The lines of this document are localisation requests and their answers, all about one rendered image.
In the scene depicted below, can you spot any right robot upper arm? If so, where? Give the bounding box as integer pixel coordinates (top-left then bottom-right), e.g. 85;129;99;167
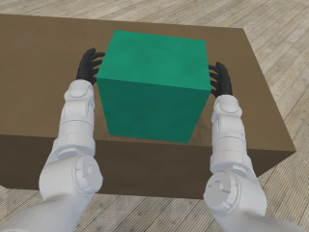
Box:
203;170;307;232

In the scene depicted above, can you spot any left robot upper arm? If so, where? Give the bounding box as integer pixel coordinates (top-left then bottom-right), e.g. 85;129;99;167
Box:
0;153;103;232

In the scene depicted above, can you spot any robot left hand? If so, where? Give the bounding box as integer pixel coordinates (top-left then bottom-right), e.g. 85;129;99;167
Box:
76;47;105;86

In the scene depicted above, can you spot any carton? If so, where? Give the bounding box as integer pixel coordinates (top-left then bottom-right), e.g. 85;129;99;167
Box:
96;30;211;143

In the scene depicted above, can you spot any robot right forearm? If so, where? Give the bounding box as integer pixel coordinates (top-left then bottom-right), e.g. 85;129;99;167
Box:
210;95;261;187

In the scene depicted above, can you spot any robot left forearm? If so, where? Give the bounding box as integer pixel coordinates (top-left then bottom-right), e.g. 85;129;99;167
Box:
39;79;96;192

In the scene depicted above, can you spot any robot right hand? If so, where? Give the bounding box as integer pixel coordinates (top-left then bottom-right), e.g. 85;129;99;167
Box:
208;62;233;98

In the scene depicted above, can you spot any pedestal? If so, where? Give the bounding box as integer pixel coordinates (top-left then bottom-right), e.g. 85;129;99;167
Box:
0;14;296;200

